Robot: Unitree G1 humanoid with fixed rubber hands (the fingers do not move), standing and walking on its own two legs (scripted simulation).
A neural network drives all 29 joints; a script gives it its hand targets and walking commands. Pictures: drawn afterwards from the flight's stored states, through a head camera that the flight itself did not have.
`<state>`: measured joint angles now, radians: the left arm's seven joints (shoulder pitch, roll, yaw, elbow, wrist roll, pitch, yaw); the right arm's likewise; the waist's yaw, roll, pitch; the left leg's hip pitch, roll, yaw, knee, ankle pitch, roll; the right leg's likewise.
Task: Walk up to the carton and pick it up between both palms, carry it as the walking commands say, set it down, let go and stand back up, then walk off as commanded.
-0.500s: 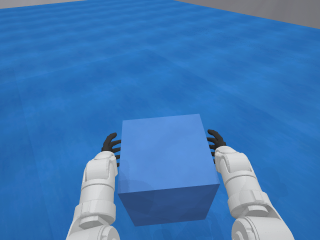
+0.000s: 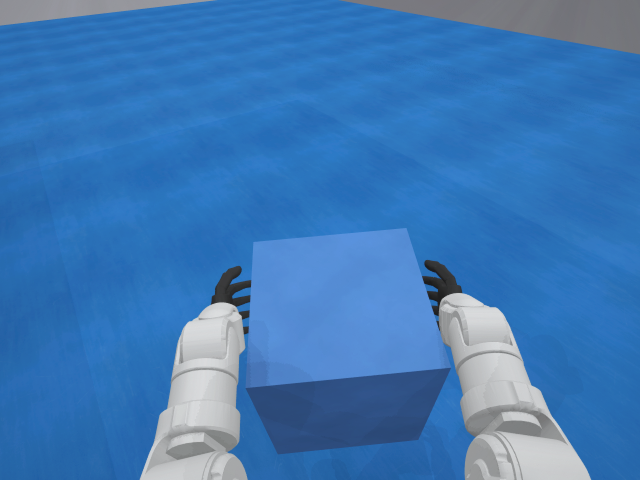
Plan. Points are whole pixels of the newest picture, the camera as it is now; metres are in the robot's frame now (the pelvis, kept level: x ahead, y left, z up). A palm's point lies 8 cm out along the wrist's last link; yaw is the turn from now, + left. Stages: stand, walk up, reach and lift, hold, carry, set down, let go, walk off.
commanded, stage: reach and lift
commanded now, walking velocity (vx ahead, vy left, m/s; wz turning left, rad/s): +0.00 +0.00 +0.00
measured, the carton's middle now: (339, 345) +0.33 +0.01 +0.01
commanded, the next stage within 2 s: hold in 0.60 s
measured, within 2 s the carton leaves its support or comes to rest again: neither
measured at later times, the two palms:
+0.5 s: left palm (226, 320) +0.31 +0.16 +0.08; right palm (454, 317) +0.33 -0.14 +0.07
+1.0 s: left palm (222, 329) +0.30 +0.16 +0.08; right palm (455, 324) +0.31 -0.14 +0.07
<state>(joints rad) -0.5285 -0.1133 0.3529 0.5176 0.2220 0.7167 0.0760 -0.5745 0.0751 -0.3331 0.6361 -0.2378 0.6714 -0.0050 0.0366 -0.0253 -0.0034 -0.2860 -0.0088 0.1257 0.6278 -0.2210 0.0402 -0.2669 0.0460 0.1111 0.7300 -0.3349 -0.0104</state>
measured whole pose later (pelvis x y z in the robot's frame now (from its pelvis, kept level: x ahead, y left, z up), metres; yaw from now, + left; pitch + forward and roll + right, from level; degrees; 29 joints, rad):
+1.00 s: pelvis -0.01 +0.00 +0.00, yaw +0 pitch -8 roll +1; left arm -0.48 -0.12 0.30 0.46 0.22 0.73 0.06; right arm -0.48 0.08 -0.27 0.51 -0.23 0.71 0.00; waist 0.04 -0.01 0.00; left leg -0.29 -0.01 0.12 0.63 -0.20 0.05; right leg -0.27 0.05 0.11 0.73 -0.32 -0.01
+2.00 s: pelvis -0.01 +0.06 +0.00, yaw +7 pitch +3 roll -1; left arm -0.22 -0.14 0.13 -0.37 0.07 1.23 0.13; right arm -0.19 0.14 -0.14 -0.36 -0.03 1.20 -0.15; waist 0.04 0.00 -0.14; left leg -0.39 -0.03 0.12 0.71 -0.37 0.04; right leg -0.43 -0.07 -0.15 0.71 -0.33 -0.02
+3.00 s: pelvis -0.12 +0.08 -0.01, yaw +6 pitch +1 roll +2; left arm -0.19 -0.14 0.12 -0.33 0.07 1.25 0.12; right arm -0.15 0.13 -0.14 -0.36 -0.04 1.25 -0.16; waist 0.04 0.00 -0.14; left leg -0.43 -0.02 0.21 0.68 -0.27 0.10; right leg -0.38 -0.13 -0.13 0.77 -0.37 0.01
